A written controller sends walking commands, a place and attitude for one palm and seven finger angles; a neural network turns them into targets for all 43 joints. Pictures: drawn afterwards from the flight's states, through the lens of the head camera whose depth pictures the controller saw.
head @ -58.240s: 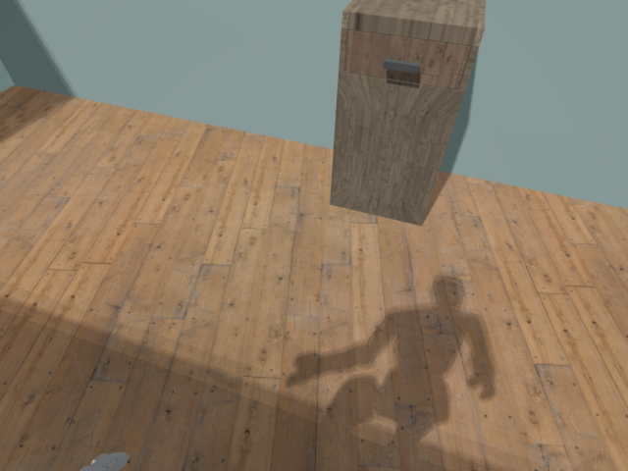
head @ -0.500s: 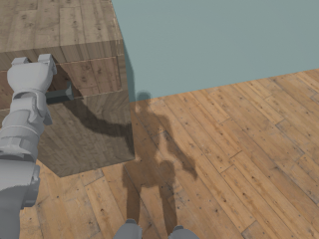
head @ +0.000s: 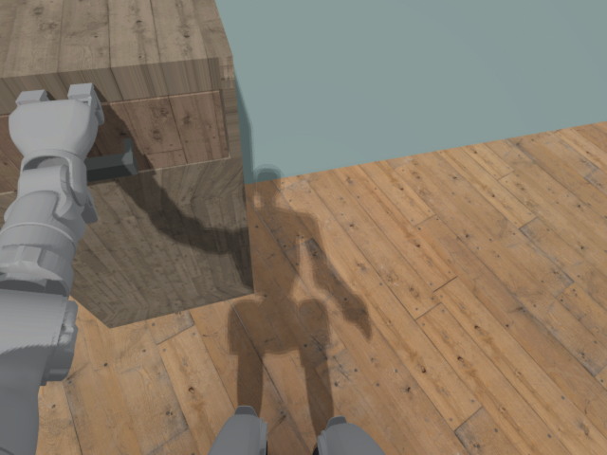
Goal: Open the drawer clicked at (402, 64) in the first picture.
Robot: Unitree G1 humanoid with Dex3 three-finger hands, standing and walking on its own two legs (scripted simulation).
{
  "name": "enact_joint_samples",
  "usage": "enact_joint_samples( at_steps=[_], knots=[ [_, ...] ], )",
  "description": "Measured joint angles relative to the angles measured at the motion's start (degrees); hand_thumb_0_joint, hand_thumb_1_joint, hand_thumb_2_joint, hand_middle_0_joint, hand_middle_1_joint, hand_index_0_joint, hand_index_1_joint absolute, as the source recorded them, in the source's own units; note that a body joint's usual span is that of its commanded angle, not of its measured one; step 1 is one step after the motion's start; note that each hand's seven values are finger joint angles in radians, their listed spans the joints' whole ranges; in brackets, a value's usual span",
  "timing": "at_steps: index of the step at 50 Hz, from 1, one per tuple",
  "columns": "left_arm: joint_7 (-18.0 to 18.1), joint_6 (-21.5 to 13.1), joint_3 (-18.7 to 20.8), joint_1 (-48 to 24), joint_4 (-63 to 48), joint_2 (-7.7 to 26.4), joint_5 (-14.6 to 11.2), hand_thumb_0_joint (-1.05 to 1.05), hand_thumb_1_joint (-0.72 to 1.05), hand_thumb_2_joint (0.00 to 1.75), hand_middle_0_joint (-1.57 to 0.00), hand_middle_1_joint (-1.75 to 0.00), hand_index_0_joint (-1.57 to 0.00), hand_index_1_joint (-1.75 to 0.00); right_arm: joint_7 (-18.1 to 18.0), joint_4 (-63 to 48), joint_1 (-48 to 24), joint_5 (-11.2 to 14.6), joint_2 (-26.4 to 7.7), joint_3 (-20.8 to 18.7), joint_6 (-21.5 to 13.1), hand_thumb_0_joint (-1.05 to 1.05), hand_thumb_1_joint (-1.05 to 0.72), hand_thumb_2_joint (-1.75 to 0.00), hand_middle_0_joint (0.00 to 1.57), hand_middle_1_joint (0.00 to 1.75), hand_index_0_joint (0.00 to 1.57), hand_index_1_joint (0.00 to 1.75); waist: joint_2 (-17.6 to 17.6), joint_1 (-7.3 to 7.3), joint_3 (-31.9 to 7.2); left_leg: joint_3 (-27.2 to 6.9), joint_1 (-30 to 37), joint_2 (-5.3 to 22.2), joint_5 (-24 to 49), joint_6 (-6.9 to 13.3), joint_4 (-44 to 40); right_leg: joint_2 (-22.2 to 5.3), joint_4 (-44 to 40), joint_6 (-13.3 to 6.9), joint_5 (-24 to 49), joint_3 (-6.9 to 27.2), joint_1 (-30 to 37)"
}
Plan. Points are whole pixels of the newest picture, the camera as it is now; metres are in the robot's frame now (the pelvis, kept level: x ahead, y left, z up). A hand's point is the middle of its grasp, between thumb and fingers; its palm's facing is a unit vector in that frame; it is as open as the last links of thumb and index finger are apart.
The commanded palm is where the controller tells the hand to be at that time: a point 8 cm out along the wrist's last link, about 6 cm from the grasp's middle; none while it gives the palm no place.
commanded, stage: lift the fingers back up to retry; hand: left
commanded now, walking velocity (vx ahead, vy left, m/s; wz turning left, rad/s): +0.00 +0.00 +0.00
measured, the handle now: (94, 159) +0.54 +0.30 +0.03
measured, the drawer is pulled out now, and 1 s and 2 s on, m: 0.00 0.00 0.00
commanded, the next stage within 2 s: re-aim the fingers above the handle in 0.74 s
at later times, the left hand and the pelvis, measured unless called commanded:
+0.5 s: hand (69, 169) +0.49 +0.31 +0.06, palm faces -0.02 -0.03 -1.00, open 13.6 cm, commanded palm +0.49 +0.29 +0.14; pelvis +0.04 +0.00 +0.02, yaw +0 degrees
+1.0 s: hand (68, 164) +0.49 +0.30 +0.07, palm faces -0.05 -0.03 -1.00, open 13.4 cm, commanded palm +0.48 +0.29 +0.14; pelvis +0.08 -0.01 +0.04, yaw +1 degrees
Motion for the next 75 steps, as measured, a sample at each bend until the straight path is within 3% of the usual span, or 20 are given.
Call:
enact_joint_samples(
  at_steps=[8, 13, 18, 21, 27, 34, 47, 65, 75],
  knots=[
    [-1.1, -0.3, 0.9, 0.6, 0.1, 0.5, -0.8, 0.0, -0.49, 0.3, -0.32, -1.25, -0.26, -1.35, 0.0, -0.3, 0.7, 0.1, -0.1, 0.0, -0.1, 0.0, -0.9, -0.9, 0.2, 0.3, 0.2, 0.3, 0.6, -0.12, 0.6, 0.3, 0.9, 0.4, 0.3, -0.2, -0.8, 0.2, -0.9, 0.0, 0.4, 0.2, 0.9],
    [-4.2, -0.1, 2.8, 3.3, 2.4, 1.4, -1.1, 0.0, -0.49, 0.3, -0.32, -1.23, -0.28, -1.29, 0.0, -0.4, 1.3, 0.2, 0.0, -0.3, -0.6, 0.0, -0.9, -0.9, 0.2, 0.3, 0.2, 0.3, 1.0, -0.67, 1.5, 0.7, 2.3, 0.8, 0.5, -0.1, -2.3, 0.4, -2.6, 0.0, 0.9, 0.7, 2.2],
    [-3.5, -5.7, 7.3, 9.4, -5.2, 1.9, -0.9, 0.0, -0.48, 0.3, -0.34, -1.25, -0.3, -1.24, -0.3, 0.9, 3.3, -0.4, 0.4, -1.7, -1.6, 0.0, -0.9, -0.9, 0.2, 0.3, 0.2, 0.3, 1.0, 0.42, 1.7, 0.6, 3.3, 1.0, 0.1, -0.1, -3.6, 0.5, -4.6, -0.1, 0.9, 0.8, 3.5],
    [-2.1, -7.7, 7.1, 11.5, -7.8, 1.3, -0.8, 0.0, -0.48, 0.3, -0.37, -1.25, -0.32, -1.23, -0.1, 2.8, 3.9, -0.9, 0.6, -2.7, -1.5, 0.0, -0.9, -0.9, 0.2, 0.3, 0.2, 0.3, 1.2, 1.23, 1.4, 0.1, 5.0, 0.8, -0.5, -0.1, -4.4, 0.3, -6.1, -0.2, 0.4, 0.5, 5.6],
    [1.0, -5.6, 6.0, 14.5, -9.3, -2.2, -1.4, 0.0, -0.48, 0.3, -0.41, -1.24, -0.36, -1.23, 1.1, 4.8, 2.5, -1.2, 0.4, -3.4, -1.1, 0.0, -0.9, -0.9, 0.2, 0.3, 0.2, 0.3, 1.5, 2.23, 1.5, -0.3, 9.6, 0.3, -1.2, 0.2, -7.0, -0.2, -9.7, -0.2, 0.1, 0.3, 10.8],
    [0.3, -3.3, 5.0, 16.6, -10.0, -4.3, -2.2, 0.0, -0.48, 0.3, -0.39, -1.22, -0.43, -1.23, 1.3, 4.0, -0.9, -1.1, 0.5, -3.5, -1.2, 0.0, -0.9, -0.9, 0.2, 0.3, 0.2, 0.3, 1.4, 2.95, 1.6, -0.2, 15.1, 0.0, -1.4, 0.2, -10.2, -0.7, -13.2, -0.4, 0.0, 0.6, 16.4],
    [-1.5, -5.1, 6.0, 19.2, -12.9, -4.3, -1.5, 0.0, -0.48, 0.3, -0.37, -1.21, -0.4, -1.22, 1.7, 1.9, -3.9, -1.1, 0.4, -4.3, 0.0, 0.0, -0.9, -0.9, 0.2, 0.3, 0.2, 0.3, 1.0, 4.5, 1.6, -0.2, 17.5, 0.1, -2.2, -0.2, -11.5, -0.7, -13.9, -1.0, -0.8, 0.8, 18.5],
    [-1.4, -4.3, 6.9, 19.8, -13.1, -3.8, -2.0, 0.0, -0.48, 0.3, -0.34, -1.21, -0.39, -1.21, 1.9, 3.7, -1.5, -0.9, 0.1, -4.8, 1.4, 0.0, -0.91, -0.9, 0.2, 0.3, 0.2, 0.3, 1.5, 3.72, 1.7, 0.2, 18.3, 0.4, -2.1, -0.4, -11.8, -0.5, -13.8, -1.3, -0.6, 1.1, 19.1],
    [-2.2, -5.5, 7.0, 17.6, -10.5, -2.8, -1.5, 0.0, -0.49, 0.3, -0.34, -1.22, -0.38, -1.21, 1.5, 3.2, -1.0, -0.4, 0.1, -4.4, 1.3, 0.0, -0.9, -0.9, 0.2, 0.3, 0.2, 0.3, 1.2, 3.29, 2.0, 0.5, 18.5, 0.5, -1.1, -0.2, -12.5, -0.5, -14.3, -1.0, 0.3, 1.5, 19.0]
  ],
)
